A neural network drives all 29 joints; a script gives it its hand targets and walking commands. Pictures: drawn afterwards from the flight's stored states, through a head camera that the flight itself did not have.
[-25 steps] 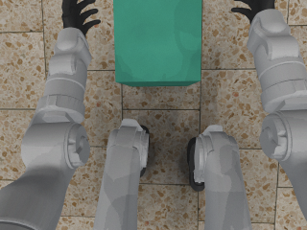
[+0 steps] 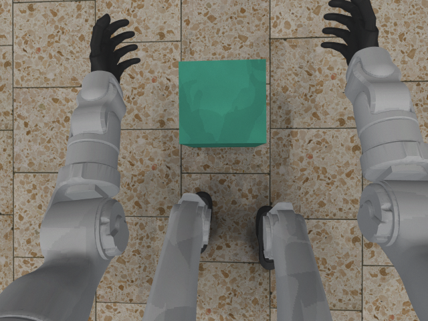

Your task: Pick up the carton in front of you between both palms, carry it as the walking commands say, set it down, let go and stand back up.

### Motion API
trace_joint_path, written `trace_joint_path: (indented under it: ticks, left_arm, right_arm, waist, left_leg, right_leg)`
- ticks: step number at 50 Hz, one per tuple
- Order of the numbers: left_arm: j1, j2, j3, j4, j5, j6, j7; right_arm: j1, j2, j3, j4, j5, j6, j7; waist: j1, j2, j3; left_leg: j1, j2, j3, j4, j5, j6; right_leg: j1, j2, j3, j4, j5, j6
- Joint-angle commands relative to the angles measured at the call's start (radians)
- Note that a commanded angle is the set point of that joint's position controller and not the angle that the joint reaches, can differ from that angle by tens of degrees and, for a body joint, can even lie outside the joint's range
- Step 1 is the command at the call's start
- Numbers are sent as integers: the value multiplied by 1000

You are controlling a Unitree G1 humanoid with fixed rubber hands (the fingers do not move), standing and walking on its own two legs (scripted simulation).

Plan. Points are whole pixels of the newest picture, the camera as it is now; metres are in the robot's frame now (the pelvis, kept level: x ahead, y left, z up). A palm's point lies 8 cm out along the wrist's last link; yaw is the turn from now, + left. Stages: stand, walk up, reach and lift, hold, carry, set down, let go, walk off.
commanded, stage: set down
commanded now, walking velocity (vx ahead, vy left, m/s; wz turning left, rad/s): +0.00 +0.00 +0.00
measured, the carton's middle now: (223, 111) +0.50 +0.06 -0.44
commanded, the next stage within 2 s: let go in 0.18 s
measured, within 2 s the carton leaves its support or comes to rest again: neither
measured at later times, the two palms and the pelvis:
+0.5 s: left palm (51, 97) +0.42 +0.25 +0.01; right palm (424, 83) +0.46 -0.18 +0.01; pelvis +0.04 +0.01 +0.13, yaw +0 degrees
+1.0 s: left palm out of the picture +0.27 +0.24 +0.13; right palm out of the picture +0.30 -0.22 +0.13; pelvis +0.10 +0.00 +0.21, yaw +1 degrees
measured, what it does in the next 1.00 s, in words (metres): rises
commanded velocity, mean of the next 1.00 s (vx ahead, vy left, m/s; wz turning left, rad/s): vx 0.00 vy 0.00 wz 0.00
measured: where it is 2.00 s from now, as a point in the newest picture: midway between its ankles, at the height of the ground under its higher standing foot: (233, 240)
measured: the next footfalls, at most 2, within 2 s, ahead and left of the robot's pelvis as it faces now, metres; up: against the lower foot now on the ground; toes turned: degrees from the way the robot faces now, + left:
none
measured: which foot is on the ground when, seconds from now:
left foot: down 0.00-1.00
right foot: down 0.00-1.00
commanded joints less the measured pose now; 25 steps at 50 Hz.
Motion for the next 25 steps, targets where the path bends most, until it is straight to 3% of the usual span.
trace_joint_path:
  ticks: [1, 8, 13, 20, 25]
  left_arm:
    - [-184, 106, 20, -103, 18, -29, -7]
    - [-148, 83, 36, -93, 47, -47, -21]
    - [-60, 68, 46, -95, 99, -55, -45]
    - [244, 80, -3, -227, 176, -60, -102]
    - [423, 66, -62, -309, 142, -82, -122]
  right_arm:
    - [-219, -100, -22, -96, -14, -31, 10]
    - [-187, -86, -44, -79, -36, -52, 31]
    - [-86, -51, -69, -85, -93, -55, 30]
    - [244, 29, -57, -265, -147, -53, -11]
    - [422, 42, -15, -387, -115, -89, 1]
  waist:
    - [20, -30, -1019]
    - [23, -33, -964]
    - [9, -32, -983]
    - [2, 4, -1005]
    - [-3, 28, -840]
  left_leg:
    - [748, -28, 71, -154, 388, -35]
    - [843, -21, 59, -298, 419, -35]
    - [931, -20, 57, -384, 444, -30]
    - [1183, -20, 49, -505, 541, -11]
    - [1344, -2, 7, -599, 571, 1]
  right_leg:
    - [485, 25, -62, -220, 306, 20]
    - [577, 17, -51, -366, 343, 23]
    - [686, 13, -46, -461, 392, 29]
    - [882, 17, -44, -590, 481, 32]
    - [913, 5, -39, -689, 448, 22]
